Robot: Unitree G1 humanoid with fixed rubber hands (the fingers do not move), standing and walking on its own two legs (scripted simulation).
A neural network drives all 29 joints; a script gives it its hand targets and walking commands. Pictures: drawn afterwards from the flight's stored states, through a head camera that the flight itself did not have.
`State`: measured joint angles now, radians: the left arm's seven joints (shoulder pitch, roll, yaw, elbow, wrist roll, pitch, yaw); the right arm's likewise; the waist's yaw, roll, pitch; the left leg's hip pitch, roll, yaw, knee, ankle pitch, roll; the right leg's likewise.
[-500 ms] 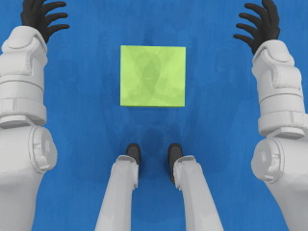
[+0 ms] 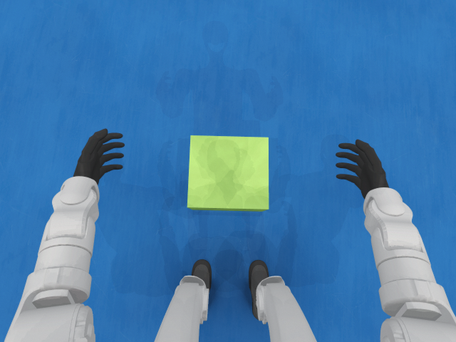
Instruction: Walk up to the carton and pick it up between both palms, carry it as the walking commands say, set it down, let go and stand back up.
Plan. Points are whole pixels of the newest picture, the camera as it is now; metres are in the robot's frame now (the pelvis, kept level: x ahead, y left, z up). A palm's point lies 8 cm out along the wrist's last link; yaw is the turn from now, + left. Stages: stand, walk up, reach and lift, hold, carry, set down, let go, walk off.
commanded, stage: let go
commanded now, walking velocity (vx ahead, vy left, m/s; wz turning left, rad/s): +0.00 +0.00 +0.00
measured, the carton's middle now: (228, 175) +0.48 +0.01 -0.63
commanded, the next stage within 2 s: stand in 0.94 s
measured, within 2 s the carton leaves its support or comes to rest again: neither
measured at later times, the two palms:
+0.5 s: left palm (61, 283) +0.23 +0.23 -0.01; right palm (426, 295) +0.22 -0.24 -0.01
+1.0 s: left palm (55, 306) +0.20 +0.24 -0.01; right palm (435, 309) +0.20 -0.25 -0.01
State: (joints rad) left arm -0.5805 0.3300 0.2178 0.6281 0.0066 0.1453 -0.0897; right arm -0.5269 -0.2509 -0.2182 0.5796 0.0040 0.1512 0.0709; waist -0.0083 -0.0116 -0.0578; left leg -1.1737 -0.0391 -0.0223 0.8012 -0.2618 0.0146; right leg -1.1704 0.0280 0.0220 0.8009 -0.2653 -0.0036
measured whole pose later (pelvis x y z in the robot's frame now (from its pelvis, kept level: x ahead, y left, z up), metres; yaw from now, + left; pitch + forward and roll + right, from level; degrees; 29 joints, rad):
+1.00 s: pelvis +0.04 -0.01 +0.06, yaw +0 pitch -4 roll +0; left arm 0.21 0.23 0.04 0.50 0.03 0.10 -0.03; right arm 0.20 -0.24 -0.02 0.49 -0.03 0.13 0.02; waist -0.01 0.00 0.07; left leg -0.13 -0.03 -0.03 0.49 -0.29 0.01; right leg -0.13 0.03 0.03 0.49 -0.29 -0.02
